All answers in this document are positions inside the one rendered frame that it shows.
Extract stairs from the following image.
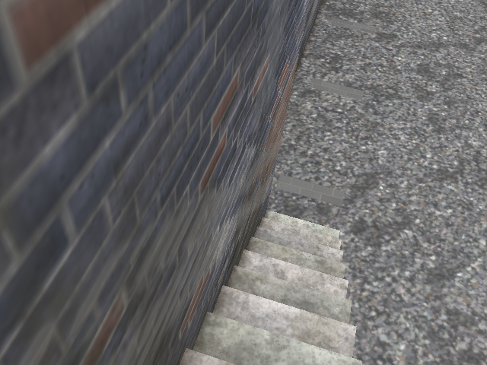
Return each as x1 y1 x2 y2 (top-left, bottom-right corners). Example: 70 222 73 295
180 210 362 365

